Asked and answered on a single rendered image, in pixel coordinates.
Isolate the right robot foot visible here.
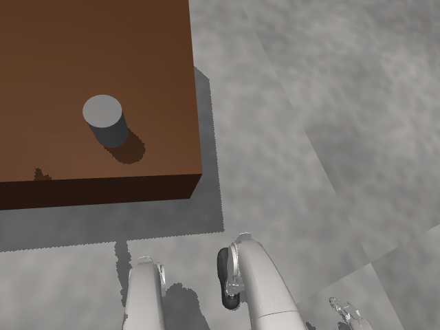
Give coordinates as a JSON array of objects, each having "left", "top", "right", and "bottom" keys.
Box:
[{"left": 217, "top": 247, "right": 240, "bottom": 309}]

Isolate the can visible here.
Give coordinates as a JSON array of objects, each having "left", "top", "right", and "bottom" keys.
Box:
[{"left": 82, "top": 95, "right": 129, "bottom": 148}]

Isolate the right robot hand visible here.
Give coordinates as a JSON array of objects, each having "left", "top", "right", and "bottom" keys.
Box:
[{"left": 329, "top": 298, "right": 375, "bottom": 330}]

